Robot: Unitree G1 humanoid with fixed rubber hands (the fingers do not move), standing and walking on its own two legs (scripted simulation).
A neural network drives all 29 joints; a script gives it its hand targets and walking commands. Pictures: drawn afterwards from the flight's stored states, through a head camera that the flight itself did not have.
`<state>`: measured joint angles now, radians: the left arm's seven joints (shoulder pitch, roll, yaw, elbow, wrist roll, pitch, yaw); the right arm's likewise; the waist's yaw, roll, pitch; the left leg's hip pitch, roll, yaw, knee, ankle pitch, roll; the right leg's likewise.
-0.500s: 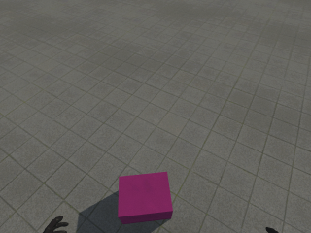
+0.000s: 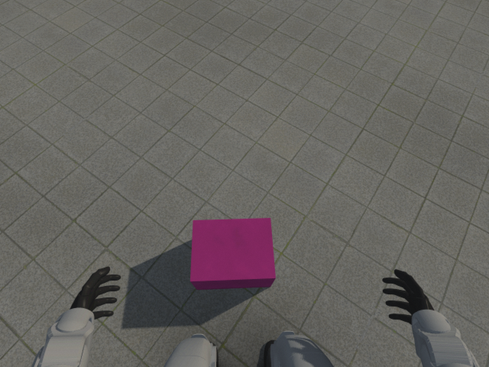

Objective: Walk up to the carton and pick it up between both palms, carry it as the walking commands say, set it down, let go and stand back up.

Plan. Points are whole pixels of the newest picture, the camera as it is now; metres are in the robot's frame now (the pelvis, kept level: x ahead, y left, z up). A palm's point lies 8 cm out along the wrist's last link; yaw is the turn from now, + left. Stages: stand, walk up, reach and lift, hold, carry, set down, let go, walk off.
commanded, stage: reach and lift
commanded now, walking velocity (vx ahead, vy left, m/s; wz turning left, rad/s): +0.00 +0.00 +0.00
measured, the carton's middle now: (232, 254) +0.43 +0.04 -0.66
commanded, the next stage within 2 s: none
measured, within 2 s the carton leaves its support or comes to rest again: neither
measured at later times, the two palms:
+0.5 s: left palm (106, 264) +0.29 +0.28 -0.15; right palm (367, 258) +0.29 -0.24 -0.14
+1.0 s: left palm (123, 215) +0.41 +0.29 -0.20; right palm (328, 202) +0.44 -0.20 -0.19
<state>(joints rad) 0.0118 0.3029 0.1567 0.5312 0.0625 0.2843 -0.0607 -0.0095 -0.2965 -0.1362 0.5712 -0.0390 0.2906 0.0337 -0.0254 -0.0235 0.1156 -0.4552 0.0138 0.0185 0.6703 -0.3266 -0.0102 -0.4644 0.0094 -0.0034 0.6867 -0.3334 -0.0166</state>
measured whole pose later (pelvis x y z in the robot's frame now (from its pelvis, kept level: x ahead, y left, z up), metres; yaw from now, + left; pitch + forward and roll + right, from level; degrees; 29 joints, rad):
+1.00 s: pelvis -0.08 +0.01 -0.10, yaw +0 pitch +39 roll +0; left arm -1.07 0.43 0.30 0.85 -0.08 0.24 -0.08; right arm -1.10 -0.38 -0.23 0.84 0.09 0.27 0.01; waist 0.02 -0.03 0.07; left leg -1.48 0.00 0.00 1.10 -0.31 0.00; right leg -1.47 0.01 0.00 1.09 -0.31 0.00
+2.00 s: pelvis -0.13 +0.01 -0.31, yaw +1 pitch +31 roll +0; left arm -1.47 0.53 0.20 0.87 -0.22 0.29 0.03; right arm -1.50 -0.50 -0.15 0.88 0.22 0.31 -0.08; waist 0.03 -0.01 0.52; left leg -1.98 -0.04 -0.03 1.95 -0.52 -0.02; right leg -1.97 0.03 0.00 1.95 -0.52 0.01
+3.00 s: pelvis -0.11 +0.00 -0.41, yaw +1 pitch +31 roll +0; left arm -1.47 0.49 0.10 1.17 -0.29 0.06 0.05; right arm -1.51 -0.47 -0.03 1.15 0.27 0.09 -0.08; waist 0.04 -0.02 0.52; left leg -2.26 0.03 0.01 2.30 -0.59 0.01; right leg -2.27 0.00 -0.02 2.31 -0.59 -0.02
